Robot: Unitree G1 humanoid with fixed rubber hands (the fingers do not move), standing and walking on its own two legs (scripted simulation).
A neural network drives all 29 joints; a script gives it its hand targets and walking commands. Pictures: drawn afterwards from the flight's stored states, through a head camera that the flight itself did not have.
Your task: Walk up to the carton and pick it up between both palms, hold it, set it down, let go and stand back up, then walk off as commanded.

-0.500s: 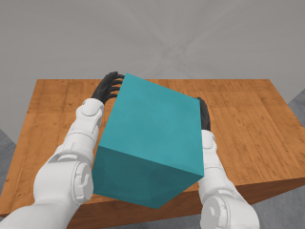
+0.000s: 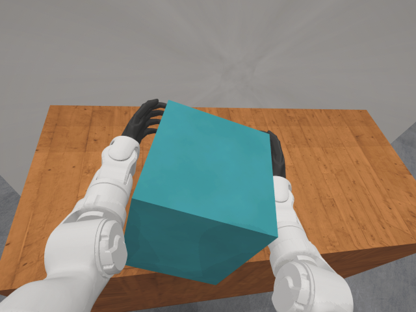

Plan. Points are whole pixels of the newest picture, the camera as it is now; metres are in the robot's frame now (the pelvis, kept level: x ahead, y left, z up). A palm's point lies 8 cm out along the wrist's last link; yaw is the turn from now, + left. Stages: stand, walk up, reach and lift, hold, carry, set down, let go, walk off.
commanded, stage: set down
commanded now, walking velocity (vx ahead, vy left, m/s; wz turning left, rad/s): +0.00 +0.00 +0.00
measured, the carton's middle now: (193, 199) +0.32 +0.01 +0.02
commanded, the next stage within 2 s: none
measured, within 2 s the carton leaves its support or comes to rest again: rests again in 1.00 s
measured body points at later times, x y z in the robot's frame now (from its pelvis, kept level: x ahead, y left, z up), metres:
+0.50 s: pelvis +0.00 +0.00 +0.00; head +0.05 +0.06 +0.44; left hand +0.45 +0.14 +0.05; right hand +0.39 -0.15 +0.06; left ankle +0.03 +0.11 -0.74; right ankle -0.05 -0.13 -0.74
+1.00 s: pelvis +0.00 +0.01 -0.01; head +0.08 +0.04 +0.44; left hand +0.45 +0.16 +0.02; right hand +0.39 -0.15 +0.00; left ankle +0.03 +0.11 -0.74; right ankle -0.05 -0.13 -0.74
